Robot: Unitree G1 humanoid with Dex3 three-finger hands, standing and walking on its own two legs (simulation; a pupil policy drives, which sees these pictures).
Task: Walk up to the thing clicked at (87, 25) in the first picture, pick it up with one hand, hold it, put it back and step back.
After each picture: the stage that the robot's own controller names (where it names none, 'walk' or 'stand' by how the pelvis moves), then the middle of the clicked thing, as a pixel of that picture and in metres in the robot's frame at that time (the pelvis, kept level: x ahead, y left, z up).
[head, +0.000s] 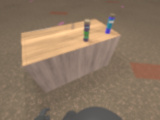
stand; (86, 31) +0.92 +0.08 +0.04
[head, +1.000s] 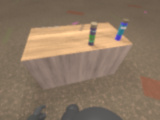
rise first; (92, 35) +0.82 +0.06 +0.06
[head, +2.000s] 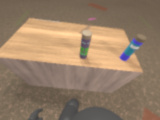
rise first; (84, 46) +0.53 +0.13 +0.06
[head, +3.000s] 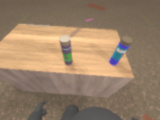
stand; (67, 52) +0.46 +0.20 +0.07
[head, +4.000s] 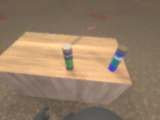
stand; (68, 58) +0.45 +0.20 +0.04
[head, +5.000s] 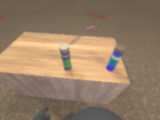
stand; (66, 58) +0.45 +0.21 +0.04
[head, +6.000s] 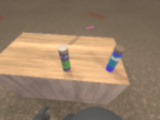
stand; (65, 59) +0.44 +0.22 +0.04
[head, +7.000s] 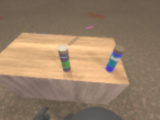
stand; (64, 59) +0.43 +0.22 +0.04
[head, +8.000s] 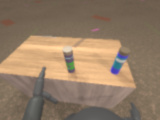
rise first; (69, 60) +0.43 +0.21 +0.04
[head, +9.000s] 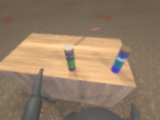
go down; (70, 59) +0.44 +0.21 +0.04
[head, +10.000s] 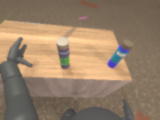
go down; (64, 55) +0.42 +0.19 +0.07
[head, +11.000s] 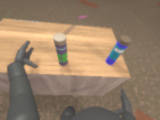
close in; (61, 52) +0.45 +0.19 +0.08
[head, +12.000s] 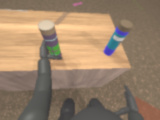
close; (52, 43) +0.46 +0.21 +0.12
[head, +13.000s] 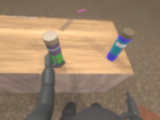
lift; (55, 52) +0.41 +0.21 +0.11
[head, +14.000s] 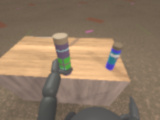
lift; (63, 56) +0.33 +0.17 +0.21
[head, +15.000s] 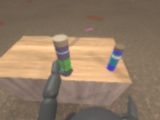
hold; (64, 58) +0.33 +0.17 +0.19
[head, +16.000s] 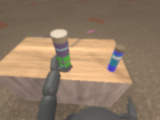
hold; (63, 54) +0.32 +0.17 +0.23
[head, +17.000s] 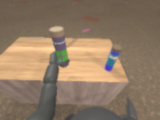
crouch; (60, 49) +0.39 +0.19 +0.21
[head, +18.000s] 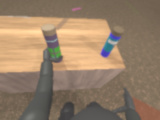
lower; (53, 46) +0.46 +0.21 +0.10
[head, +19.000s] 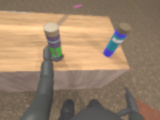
lower; (55, 45) +0.45 +0.20 +0.12
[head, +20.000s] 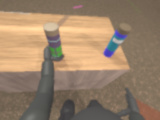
lower; (55, 45) +0.46 +0.20 +0.11
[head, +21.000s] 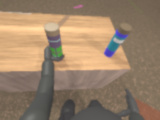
lower; (55, 45) +0.46 +0.20 +0.11
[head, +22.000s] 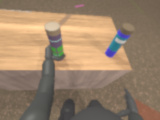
loosen; (56, 44) +0.46 +0.20 +0.12
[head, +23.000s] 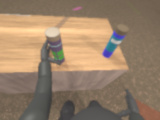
withdraw; (57, 48) +0.44 +0.19 +0.11
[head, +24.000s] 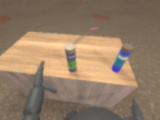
sink last; (71, 59) +0.42 +0.18 +0.07
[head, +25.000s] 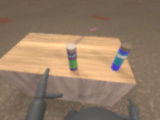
stand; (72, 58) +0.44 +0.18 +0.06
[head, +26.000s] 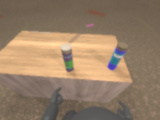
stand; (68, 59) +0.42 +0.19 +0.05
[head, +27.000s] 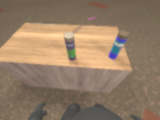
walk; (70, 48) +0.51 +0.18 +0.06
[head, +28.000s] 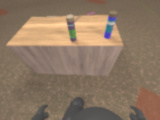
walk; (71, 29) +0.76 +0.22 +0.07
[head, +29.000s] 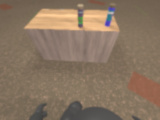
walk; (80, 16) +1.08 +0.22 +0.05
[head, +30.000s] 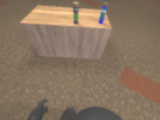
stand; (75, 13) +1.18 +0.24 +0.05
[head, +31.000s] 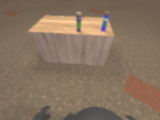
stand; (78, 22) +1.14 +0.23 +0.04
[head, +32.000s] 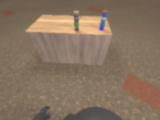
stand; (76, 21) +1.13 +0.25 +0.04
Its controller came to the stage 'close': yes
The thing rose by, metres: 0.21
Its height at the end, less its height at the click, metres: +0.00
